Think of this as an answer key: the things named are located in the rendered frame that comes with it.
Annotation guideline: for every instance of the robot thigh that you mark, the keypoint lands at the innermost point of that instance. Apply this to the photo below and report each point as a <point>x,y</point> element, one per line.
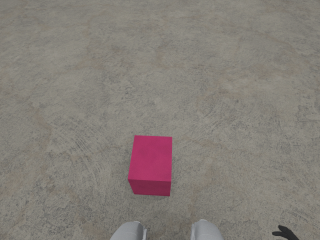
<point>130,231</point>
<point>204,230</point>

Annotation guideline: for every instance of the carton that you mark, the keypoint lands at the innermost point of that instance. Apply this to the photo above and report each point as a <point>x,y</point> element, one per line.
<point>150,170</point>

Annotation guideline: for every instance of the robot left thigh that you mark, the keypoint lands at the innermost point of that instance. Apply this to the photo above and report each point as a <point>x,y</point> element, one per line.
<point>130,231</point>

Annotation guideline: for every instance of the robot right thigh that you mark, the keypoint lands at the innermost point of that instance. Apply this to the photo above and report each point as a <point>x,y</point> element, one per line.
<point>204,230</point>

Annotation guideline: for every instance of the right robot hand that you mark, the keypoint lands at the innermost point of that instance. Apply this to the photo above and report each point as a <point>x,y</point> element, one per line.
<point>285,232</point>

